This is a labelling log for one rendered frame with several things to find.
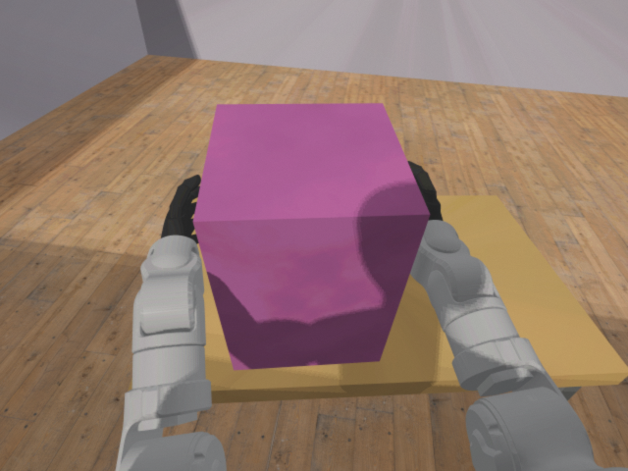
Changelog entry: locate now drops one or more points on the robot left upper arm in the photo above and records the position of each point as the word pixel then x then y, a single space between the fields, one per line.
pixel 197 451

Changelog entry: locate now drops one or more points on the robot right upper arm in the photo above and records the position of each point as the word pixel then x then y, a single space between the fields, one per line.
pixel 530 430

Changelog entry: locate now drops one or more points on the robot left hand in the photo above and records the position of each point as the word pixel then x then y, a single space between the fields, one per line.
pixel 178 221

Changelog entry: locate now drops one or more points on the left robot forearm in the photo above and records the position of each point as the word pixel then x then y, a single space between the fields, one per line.
pixel 169 383

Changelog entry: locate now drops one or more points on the carton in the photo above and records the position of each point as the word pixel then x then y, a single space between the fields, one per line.
pixel 308 219

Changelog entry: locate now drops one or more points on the right robot forearm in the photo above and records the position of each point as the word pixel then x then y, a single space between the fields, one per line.
pixel 489 355

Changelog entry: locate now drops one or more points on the table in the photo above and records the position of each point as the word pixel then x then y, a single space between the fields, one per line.
pixel 417 357

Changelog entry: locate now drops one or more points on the robot right hand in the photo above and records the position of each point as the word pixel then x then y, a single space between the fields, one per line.
pixel 428 191

